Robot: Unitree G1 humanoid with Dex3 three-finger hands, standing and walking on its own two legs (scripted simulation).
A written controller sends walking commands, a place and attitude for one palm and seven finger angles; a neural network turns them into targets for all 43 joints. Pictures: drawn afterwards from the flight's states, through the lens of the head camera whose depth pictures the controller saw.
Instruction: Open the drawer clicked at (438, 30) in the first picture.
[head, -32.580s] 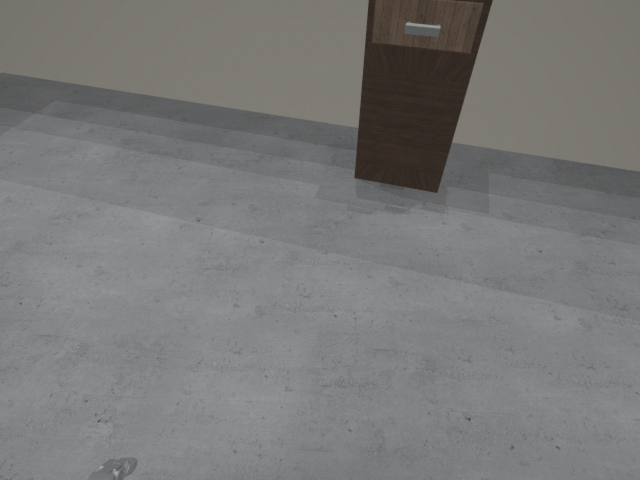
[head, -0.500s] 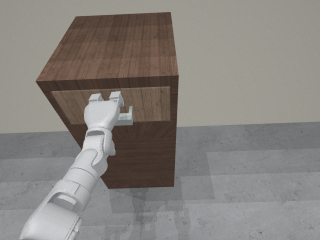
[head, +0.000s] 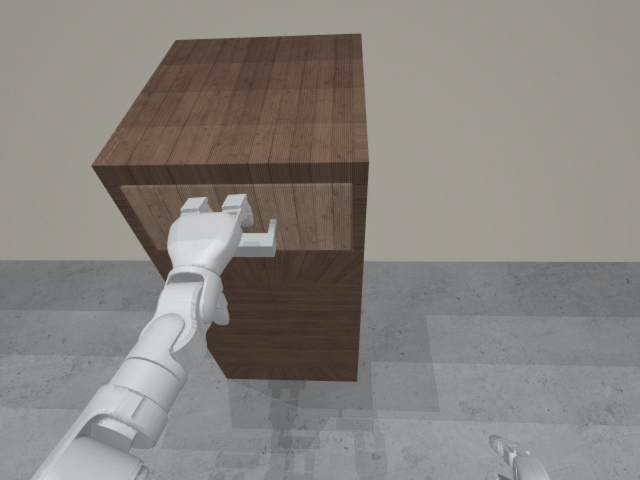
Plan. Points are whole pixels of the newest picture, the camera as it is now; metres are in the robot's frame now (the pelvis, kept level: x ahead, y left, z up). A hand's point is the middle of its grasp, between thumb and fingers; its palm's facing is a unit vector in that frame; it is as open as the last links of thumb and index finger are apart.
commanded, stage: re-aim the fingers above the handle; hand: left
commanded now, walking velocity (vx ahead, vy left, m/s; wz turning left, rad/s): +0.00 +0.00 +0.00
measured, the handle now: (240, 234) +0.49 +0.18 -0.01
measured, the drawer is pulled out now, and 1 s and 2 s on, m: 0.00 0.00 0.00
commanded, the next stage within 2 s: lower the fingers behind the handle in 1.88 s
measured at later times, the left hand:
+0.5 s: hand (214, 255) +0.39 +0.18 +0.06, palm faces +0.06 -0.03 -1.00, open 13.8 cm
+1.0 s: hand (188, 242) +0.40 +0.22 +0.07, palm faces +0.01 +0.01 -1.00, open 13.8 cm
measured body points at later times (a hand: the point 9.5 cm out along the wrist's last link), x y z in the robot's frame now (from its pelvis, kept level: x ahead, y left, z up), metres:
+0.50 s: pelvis -0.01 -0.01 +0.00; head +0.01 -0.05 +0.45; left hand +0.38 +0.18 +0.12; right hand +0.12 -0.26 -0.13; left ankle -0.01 +0.09 -0.72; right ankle -0.04 -0.08 -0.72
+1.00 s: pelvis -0.01 -0.01 +0.00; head +0.02 -0.04 +0.45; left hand +0.40 +0.22 +0.12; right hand +0.11 -0.25 -0.14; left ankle -0.01 +0.09 -0.72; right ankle -0.04 -0.08 -0.72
